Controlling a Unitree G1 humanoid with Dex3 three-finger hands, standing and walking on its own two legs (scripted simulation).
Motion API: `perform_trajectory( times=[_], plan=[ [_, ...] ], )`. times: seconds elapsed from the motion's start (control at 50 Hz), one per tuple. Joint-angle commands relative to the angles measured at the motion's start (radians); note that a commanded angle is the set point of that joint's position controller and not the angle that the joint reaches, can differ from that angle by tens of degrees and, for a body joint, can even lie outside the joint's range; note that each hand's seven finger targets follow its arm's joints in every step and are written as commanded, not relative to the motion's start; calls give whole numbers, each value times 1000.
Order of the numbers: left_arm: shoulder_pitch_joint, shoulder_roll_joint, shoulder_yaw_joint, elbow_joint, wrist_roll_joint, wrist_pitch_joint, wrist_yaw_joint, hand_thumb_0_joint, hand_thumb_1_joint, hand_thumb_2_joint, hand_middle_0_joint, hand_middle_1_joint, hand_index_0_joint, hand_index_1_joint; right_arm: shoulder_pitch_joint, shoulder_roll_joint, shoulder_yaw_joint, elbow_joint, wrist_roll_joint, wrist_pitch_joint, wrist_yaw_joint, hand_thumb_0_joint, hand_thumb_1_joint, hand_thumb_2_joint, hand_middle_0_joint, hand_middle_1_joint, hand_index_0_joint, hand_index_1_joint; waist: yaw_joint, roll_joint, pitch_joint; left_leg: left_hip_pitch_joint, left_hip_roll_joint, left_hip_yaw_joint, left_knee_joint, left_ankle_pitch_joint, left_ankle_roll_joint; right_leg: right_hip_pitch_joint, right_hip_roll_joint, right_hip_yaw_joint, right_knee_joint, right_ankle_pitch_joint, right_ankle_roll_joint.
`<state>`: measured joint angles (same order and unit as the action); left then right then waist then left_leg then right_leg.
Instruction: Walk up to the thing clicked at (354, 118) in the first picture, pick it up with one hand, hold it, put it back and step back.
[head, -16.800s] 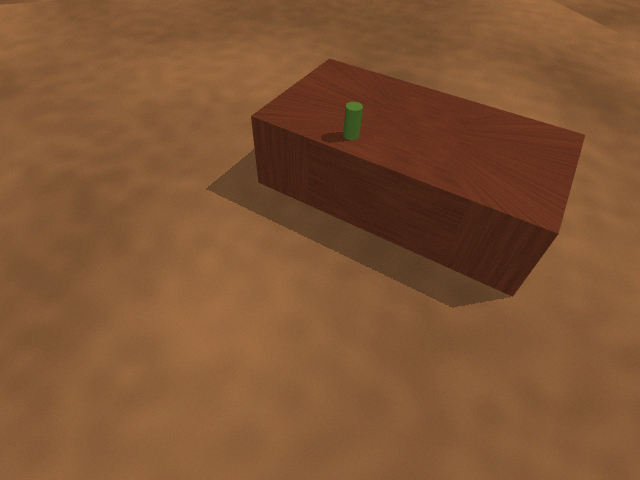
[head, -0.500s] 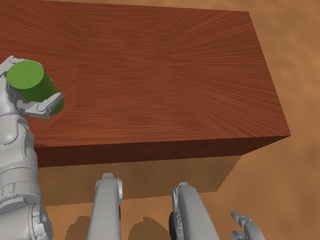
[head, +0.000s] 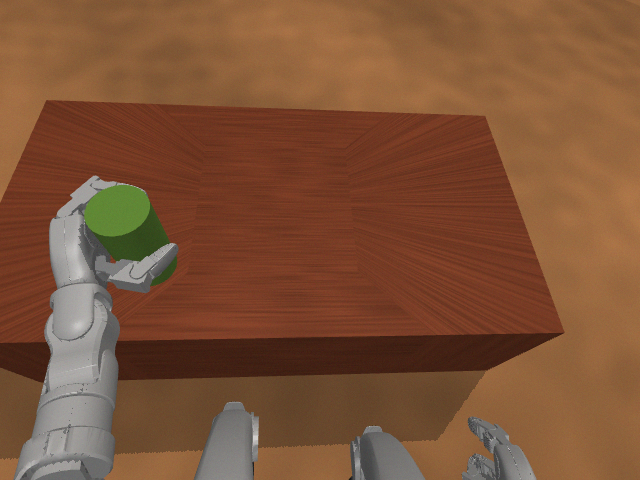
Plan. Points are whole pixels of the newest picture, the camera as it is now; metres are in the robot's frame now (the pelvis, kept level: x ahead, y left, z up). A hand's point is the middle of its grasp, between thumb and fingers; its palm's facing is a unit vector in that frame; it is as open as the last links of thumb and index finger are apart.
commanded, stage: lift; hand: left
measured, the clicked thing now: (136, 240) +0.38 +0.22 +0.04
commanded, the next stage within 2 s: hold in 0.94 s
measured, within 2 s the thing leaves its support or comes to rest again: neither
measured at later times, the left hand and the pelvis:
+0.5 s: hand (144, 221) +0.38 +0.20 +0.09, palm faces +0.26 -0.97 +0.01, open 9.5 cm; pelvis +0.02 +0.00 +0.04, yaw +1 degrees
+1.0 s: hand (151, 208) +0.38 +0.19 +0.11, palm faces +0.26 -0.97 +0.01, open 9.5 cm; pelvis +0.03 -0.01 +0.05, yaw +1 degrees
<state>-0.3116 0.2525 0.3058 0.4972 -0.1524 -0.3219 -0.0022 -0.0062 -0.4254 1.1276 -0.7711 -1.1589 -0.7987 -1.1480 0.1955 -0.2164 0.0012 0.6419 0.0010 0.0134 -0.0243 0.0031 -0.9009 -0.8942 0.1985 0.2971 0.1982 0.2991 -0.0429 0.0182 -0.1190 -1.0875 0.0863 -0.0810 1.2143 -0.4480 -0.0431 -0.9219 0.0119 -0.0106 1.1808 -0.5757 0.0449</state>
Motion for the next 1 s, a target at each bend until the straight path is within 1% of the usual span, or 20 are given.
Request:
perform_trajectory(
  times=[0.0, 0.06, 0.08, 0.12, 0.14, 0.22, 0.32, 0.36, 0.38, 0.42, 0.46, 0.56, 0.7, 0.74, 0.76, 0.82, 0.84, 0.86, 0.9, 0.98],
  plan=[
    [-265, 158, 24, -219, -9, -91, 8, 0, 152, 1327, -1345, -1498, -1390, -1479, 36, -146, -59, -89, -5, -34, -14, 0, -901, -892, 200, 300, 200, 300, -9, 71, -330, 425, -33, 42, -205, 125, 40, 83, 13, -35, -225, 245, -55],
    [-267, 160, 17, -232, -5, -101, 9, 0, 161, 1333, -1334, -1495, -1379, -1477, 41, -152, -63, -84, -8, -35, -14, 0, -902, -893, 200, 300, 200, 300, -6, 83, -347, 475, -31, 43, -228, 149, 38, 103, 12, -36, -239, 266, -56],
    [-270, 137, -10, -246, -4, -103, 9, 0, 162, 1320, -1326, -1485, -1372, -1465, 36, -142, -58, -90, -9, -34, -13, 0, -902, -893, 200, 300, 200, 300, -10, 80, -344, 480, -33, 44, -236, 141, 37, 113, 12, -35, -251, 262, -54],
    [-238, 139, -2, -224, -6, -105, 12, 0, 176, 1316, -1326, -1481, -1373, -1458, 46, -146, -59, -80, -7, -32, -14, 0, -902, -892, 200, 300, 200, 300, -4, 72, -348, 503, -32, 42, -248, 164, 36, 135, 12, -39, -257, 277, -54],
    [-269, 141, -8, -273, -9, -112, 15, 0, 163, 1309, -1310, -1469, -1356, -1448, 31, -142, -56, -91, -7, -34, -15, 0, -901, -892, 200, 300, 200, 300, 4, 78, -348, 503, -35, 51, -254, 159, 35, 149, 11, -34, -270, 278, -54],
    [-239, 122, -19, -240, -11, -107, 19, 0, 136, 1301, -1312, -1472, -1358, -1450, 42, -141, -58, -76, -8, -36, -16, 0, -909, -894, 200, 300, 200, 300, -6, 47, -332, 518, -34, 54, -267, 183, 41, 175, 11, -30, -293, 308, -48],
    [-206, 104, -31, -236, -5, -106, 29, 0, 188, 1310, -1305, -1468, -1353, -1445, 42, -137, -59, -76, -9, -31, -17, 0, -903, -892, 200, 300, 200, 300, 2, 50, -304, 549, -34, 53, -305, 191, 34, 204, 13, -38, -310, 308, -50],
    [-200, 104, -24, -243, -7, -107, 40, 0, 179, 1306, -1304, -1463, -1350, -1441, 40, -135, -58, -79, -9, -30, -18, 0, -904, -892, 200, 300, 200, 300, 12, 27, -307, 546, -38, 62, -307, 209, 38, 238, 10, -32, -327, 332, -46],
    [-210, 89, -46, -261, -7, -107, 39, 0, 183, 1305, -1303, -1463, -1352, -1439, 45, -133, -57, -83, -8, -29, -19, 0, -903, -891, 200, 300, 200, 300, 4, 14, -306, 540, -40, 66, -306, 224, 41, 255, 8, -28, -332, 354, -43],
    [-192, 98, -31, -246, -4, -103, 44, 0, 167, 1306, -1301, -1468, -1349, -1444, 52, -133, -60, -73, -10, -27, -19, 0, -903, -892, 200, 300, 200, 300, 7, 17, -323, 561, -41, 71, -303, 262, 44, 275, 8, -24, -336, 392, -39],
    [-223, 83, -56, -287, 0, -105, 48, 0, 201, 1316, -1290, -1464, -1338, -1441, 50, -136, -62, -75, -12, -28, -16, 0, -898, -891, 200, 300, 200, 300, 3, 49, -315, 597, -39, 66, -320, 264, 38, 255, 10, -29, -338, 382, -45],
    [-202, 89, -44, -277, 4, -107, 57, 0, 218, 1314, -1303, -1468, -1350, -1446, 32, -129, -60, -81, -12, -23, -17, 0, -900, -891, 200, 300, 200, 300, 17, 39, -257, 590, -43, 68, -358, 217, 33, 285, 10, -31, -368, 338, -45],
    [-179, 67, -69, -274, 3, -93, 58, 0, 170, 1311, -1305, -1470, -1349, -1451, 42, -134, -67, -72, -14, -23, -20, 0, -907, -893, 200, 300, 200, 300, 1, 15, -288, 633, -43, 77, -353, 297, 44, 331, 7, -20, -389, 427, -33],
    [-195, 76, -64, -312, 2, -97, 63, 0, 182, 1311, -1309, -1470, -1353, -1450, 34, -130, -64, -78, -12, -23, -19, 0, -903, -892, 200, 300, 200, 300, 11, 12, -270, 616, -48, 81, -363, 289, 42, 350, 4, -17, -397, 426, -34],
    [-167, 63, -64, -272, 3, -92, 62, 0, 169, 1312, -1314, -1472, -1355, -1455, 43, -130, -65, -75, -11, -21, -19, 0, -906, -893, 200, 300, 200, 300, 6, -6, -271, 623, -46, 78, -364, 294, 44, 350, 6, -19, -397, 428, -33],
    [-182, 56, -77, -302, 3, -97, 64, 0, 179, 1305, -1318, -1472, -1360, -1454, 40, -130, -65, -72, -14, -22, -16, 0, -908, -894, 200, 300, 200, 300, 12, 23, -285, 662, -44, 75, -371, 328, 41, 352, 8, -24, -397, 446, -34],
    [-193, 66, -65, -298, 2, -97, 65, 0, 198, 1325, -1321, -1480, -1363, -1463, 39, -138, -69, -73, -14, -21, -17, 0, -903, -893, 200, 300, 200, 300, 8, 29, -284, 671, -43, 73, -375, 335, 40, 347, 9, -25, -398, 448, -37],
    [-181, 55, -85, -305, 5, -97, 65, 0, 201, 1315, -1317, -1474, -1361, -1454, 29, -131, -65, -77, -13, -22, -17, 0, -905, -893, 200, 300, 200, 300, 10, 25, -262, 665, -46, 78, -379, 326, 40, 358, 7, -22, -405, 449, -34],
    [-176, 69, -65, -300, 5, -96, 68, 0, 192, 1321, -1318, -1475, -1360, -1458, 32, -129, -64, -75, -13, -21, -17, 0, -904, -893, 200, 300, 200, 300, 13, 19, -260, 662, -48, 82, -384, 317, 41, 376, 5, -18, -415, 447, -32],
    [-175, 51, -78, -316, 6, -94, 72, 0, 183, 1329, -1329, -1491, -1370, -1474, 29, -130, -67, -77, -14, -20, -15, 0, -903, -894, 200, 300, 200, 300, 12, 25, -260, 672, -50, 84, -390, 338, 40, 384, 6, -20, -419, 465, -33]
  ],
)
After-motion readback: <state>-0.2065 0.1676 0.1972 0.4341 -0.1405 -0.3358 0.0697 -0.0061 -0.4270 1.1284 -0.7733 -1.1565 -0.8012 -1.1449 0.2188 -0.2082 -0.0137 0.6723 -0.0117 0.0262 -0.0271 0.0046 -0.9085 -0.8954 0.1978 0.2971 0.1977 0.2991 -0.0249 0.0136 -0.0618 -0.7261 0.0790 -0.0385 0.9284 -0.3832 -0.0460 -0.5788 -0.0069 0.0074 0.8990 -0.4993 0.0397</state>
